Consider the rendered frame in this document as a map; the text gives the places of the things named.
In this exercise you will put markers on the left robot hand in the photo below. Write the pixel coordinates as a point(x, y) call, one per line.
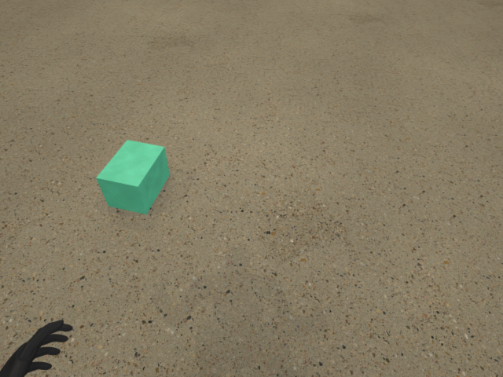
point(20, 363)

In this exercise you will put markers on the carton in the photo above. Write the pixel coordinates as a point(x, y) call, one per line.
point(134, 176)

